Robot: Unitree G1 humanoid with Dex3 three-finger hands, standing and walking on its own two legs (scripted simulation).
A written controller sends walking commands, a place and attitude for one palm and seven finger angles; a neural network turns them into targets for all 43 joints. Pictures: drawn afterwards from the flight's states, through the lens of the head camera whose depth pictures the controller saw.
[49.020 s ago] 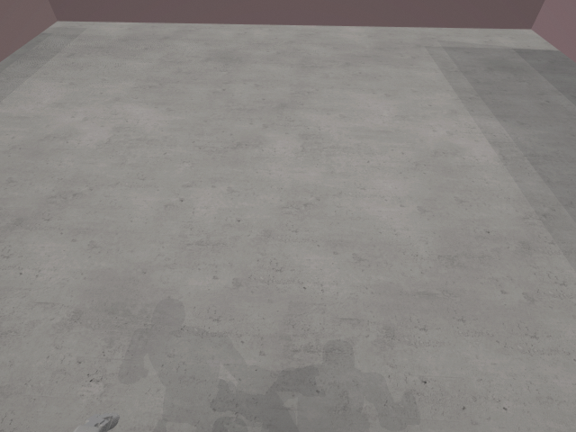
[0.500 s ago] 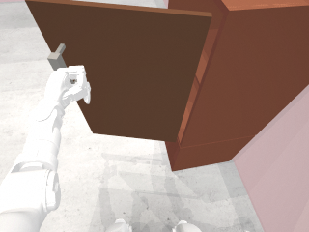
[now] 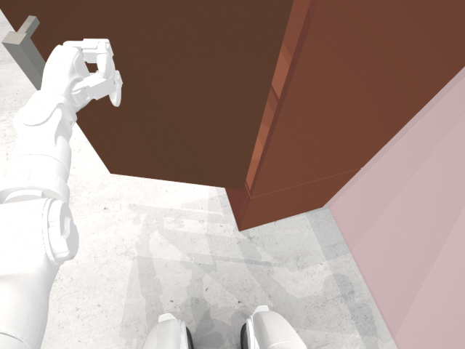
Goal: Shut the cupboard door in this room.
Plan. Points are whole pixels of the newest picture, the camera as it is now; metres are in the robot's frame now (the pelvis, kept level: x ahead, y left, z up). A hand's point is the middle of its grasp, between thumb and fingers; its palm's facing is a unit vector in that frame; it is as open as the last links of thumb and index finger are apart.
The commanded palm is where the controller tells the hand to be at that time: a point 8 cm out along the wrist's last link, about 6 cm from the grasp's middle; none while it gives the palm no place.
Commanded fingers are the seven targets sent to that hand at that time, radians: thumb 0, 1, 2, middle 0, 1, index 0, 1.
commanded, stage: push the door shut along its arc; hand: left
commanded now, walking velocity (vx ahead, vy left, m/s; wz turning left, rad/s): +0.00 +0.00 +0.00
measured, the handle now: (47, 68) +0.56 +0.23 +0.11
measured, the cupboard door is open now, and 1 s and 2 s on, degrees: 67 53 53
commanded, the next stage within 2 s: pull the fist back off the door in 0.62 s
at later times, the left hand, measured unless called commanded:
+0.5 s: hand (121, 68) +0.55 +0.11 +0.12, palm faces -0.36 -0.93 -0.01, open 3.4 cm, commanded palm +0.57 +0.14 +0.11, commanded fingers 0.00 0.90 0.90 -1.30 -1.50 -1.30 -1.50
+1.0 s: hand (142, 57) +0.58 +0.08 +0.11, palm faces +0.10 -0.99 -0.05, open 3.1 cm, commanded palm +0.55 +0.13 +0.11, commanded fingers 0.00 0.90 0.90 -1.30 -1.50 -1.30 -1.50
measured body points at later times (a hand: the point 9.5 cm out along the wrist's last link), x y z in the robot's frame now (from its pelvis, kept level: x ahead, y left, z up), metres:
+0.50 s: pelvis +0.00 +0.00 -0.01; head +0.15 +0.01 +0.42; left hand +0.56 +0.17 +0.12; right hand -0.01 -0.28 -0.11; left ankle +0.03 +0.11 -0.68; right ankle +0.01 -0.12 -0.68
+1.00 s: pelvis +0.00 +0.00 -0.02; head +0.15 +0.00 +0.41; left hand +0.57 +0.14 +0.11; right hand -0.04 -0.24 -0.13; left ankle +0.03 +0.11 -0.68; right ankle +0.01 -0.12 -0.68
